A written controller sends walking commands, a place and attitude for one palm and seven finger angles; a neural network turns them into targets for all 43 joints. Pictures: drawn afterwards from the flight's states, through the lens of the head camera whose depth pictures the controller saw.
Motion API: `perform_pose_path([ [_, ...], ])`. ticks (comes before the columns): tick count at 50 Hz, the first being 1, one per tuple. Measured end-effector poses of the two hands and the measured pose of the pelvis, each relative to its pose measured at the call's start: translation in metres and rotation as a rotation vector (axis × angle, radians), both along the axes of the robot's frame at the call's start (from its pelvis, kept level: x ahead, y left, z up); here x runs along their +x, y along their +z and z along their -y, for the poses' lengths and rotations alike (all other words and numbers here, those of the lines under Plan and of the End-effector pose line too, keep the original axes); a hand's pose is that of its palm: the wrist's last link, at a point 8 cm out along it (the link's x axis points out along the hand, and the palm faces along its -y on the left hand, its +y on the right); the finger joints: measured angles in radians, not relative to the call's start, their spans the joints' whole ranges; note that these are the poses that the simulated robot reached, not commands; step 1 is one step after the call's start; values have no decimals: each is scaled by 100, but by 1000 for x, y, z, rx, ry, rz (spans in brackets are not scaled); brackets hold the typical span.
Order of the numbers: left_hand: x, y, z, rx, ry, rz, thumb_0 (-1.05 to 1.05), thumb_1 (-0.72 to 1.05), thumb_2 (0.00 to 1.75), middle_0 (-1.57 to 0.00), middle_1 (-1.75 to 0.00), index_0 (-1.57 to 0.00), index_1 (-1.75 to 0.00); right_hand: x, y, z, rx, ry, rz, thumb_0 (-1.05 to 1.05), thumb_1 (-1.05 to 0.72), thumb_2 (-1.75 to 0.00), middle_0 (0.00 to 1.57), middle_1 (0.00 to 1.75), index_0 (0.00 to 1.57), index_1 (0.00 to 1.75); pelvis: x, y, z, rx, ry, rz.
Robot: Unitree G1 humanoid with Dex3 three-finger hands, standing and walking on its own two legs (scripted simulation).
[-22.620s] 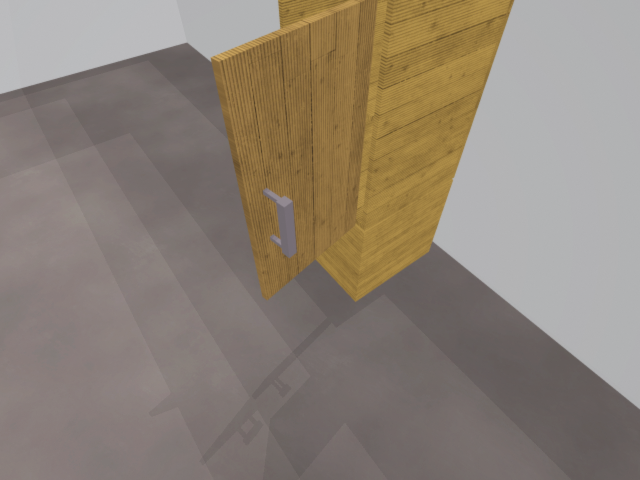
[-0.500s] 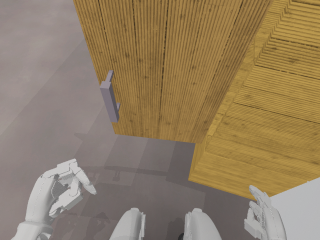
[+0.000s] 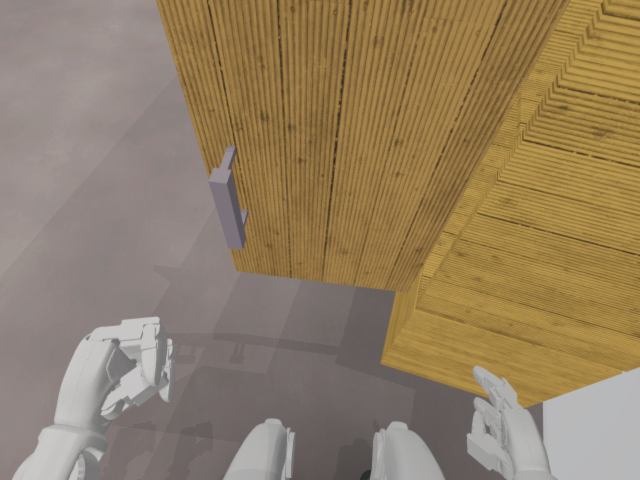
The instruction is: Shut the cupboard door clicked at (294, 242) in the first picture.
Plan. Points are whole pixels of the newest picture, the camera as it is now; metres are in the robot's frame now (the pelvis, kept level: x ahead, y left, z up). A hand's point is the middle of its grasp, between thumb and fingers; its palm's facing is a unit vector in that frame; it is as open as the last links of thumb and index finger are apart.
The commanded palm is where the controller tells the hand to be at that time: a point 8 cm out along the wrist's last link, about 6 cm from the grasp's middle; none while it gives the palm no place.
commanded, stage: raise the hand and make a fist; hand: left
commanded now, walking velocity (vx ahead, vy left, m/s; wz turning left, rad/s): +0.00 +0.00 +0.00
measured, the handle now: (233, 200) +0.45 +0.16 +0.04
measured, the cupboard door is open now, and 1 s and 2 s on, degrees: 100 100 100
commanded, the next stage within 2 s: bring the fist close to the handle in 0.34 s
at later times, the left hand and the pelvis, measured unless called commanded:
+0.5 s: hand (184, 377) +0.22 +0.17 +0.05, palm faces -0.05 -1.00 -0.04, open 3.1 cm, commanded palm +0.21 +0.22 +0.05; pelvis +0.00 -0.02 +0.00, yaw +0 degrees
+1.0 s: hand (222, 319) +0.29 +0.14 +0.05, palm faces -0.07 -1.00 -0.04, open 3.1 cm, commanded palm +0.28 +0.20 +0.05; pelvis +0.00 -0.02 +0.01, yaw +0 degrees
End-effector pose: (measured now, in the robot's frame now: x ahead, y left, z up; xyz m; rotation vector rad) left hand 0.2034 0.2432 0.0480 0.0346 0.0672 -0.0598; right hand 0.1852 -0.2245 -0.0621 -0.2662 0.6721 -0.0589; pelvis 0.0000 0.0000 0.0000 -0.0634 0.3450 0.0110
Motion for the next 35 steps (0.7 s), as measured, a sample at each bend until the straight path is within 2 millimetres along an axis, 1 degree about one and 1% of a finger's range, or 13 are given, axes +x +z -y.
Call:
perform_pose_path([
  [6, 3, 1, 6, 0, -3, -5, 2, 90, 90, -130, -150, -129, -150, -8, -2, 15, -10, -38, -18, 1, -90, -89, 21, 30, 20, 30, 1, 1, 4, 8, -5, -3],
  [12, 2, -1, 13, -1, 3, -1, 2, 90, 90, -130, -150, -130, -150, -9, -1, 25, -17, -53, -14, 1, -90, -89, 21, 30, 20, 30, 2, 0, 10, 15, -7, -5],
  [17, 1, 1, 18, 3, 4, 12, 2, 90, 90, -130, -150, -130, -150, -6, -1, 28, -13, -52, -3, 1, -91, -89, 21, 30, 20, 30, 1, 0, 14, 17, -6, -3],
  [26, 1, 1, 23, 9, 6, 10, 2, 90, 90, -130, -150, -130, -150, 1, -1, 27, 2, -41, 15, 1, -91, -89, 21, 30, 20, 30, 1, -1, 19, 20, -4, -1],
  [31, 11, 1, 26, 7, 0, 39, 2, 90, 90, -130, -150, -130, -150, 1, -4, 27, -2, -28, 11, 1, -90, -89, 21, 30, 20, 30, 0, -3, 20, 19, 0, -5],
  [35, 23, 0, 34, -2, -22, 45, 2, 90, 90, -130, -150, -130, -150, -3, -6, 28, -1, -31, -1, 1, -90, -89, 21, 30, 20, 30, 0, -3, 19, 20, -1, -8],
])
